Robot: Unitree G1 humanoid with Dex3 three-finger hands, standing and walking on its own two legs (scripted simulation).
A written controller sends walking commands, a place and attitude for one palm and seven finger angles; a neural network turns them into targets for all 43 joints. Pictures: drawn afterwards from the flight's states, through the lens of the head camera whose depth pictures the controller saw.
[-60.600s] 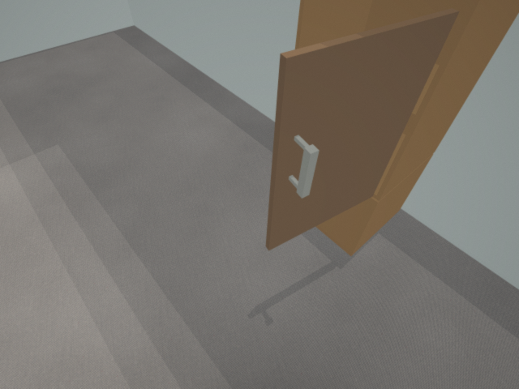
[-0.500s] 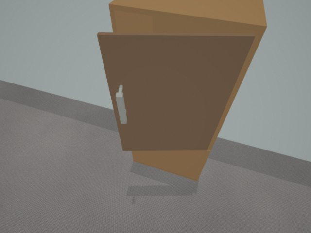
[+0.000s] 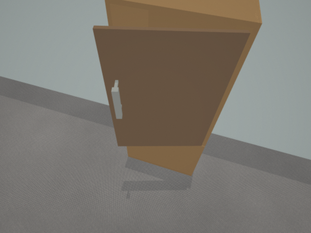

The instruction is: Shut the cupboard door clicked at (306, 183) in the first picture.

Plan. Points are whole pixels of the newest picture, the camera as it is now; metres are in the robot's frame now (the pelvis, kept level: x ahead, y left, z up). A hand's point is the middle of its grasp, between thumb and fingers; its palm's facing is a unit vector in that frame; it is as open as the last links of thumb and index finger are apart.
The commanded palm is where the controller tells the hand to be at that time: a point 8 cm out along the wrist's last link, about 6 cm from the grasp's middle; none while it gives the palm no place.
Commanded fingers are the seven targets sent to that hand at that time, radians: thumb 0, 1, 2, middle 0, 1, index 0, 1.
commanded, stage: look again from close up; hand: left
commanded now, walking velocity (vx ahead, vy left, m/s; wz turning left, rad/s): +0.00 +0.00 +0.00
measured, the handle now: (117, 99) +0.53 +0.16 +0.00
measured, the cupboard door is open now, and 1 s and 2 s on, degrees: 19 19 19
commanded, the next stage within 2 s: shuffle to correct the standing spot in 0.54 s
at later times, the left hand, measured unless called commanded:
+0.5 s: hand out of the picture +0.04 +0.19 -0.18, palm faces +0.01 -0.98 -0.21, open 7.4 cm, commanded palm none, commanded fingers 0.00 0.90 0.90 -0.20 -0.30 -0.20 -0.30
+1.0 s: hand out of the picture +0.02 +0.16 -0.19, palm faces +0.04 -0.98 -0.18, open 7.3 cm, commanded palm none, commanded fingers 0.00 0.90 0.90 -0.20 -0.30 -0.20 -0.30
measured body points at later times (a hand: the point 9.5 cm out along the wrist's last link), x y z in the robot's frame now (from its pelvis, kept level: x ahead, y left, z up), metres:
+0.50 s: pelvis +0.02 +0.01 -0.01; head +0.03 +0.01 +0.44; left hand +0.04 +0.24 -0.16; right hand +0.06 -0.22 -0.16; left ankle +0.03 +0.09 -0.74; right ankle -0.01 -0.12 -0.74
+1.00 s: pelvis +0.05 -0.02 -0.01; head +0.07 -0.01 +0.44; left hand +0.02 +0.21 -0.17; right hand +0.06 -0.24 -0.17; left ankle +0.03 +0.09 -0.74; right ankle -0.01 -0.12 -0.74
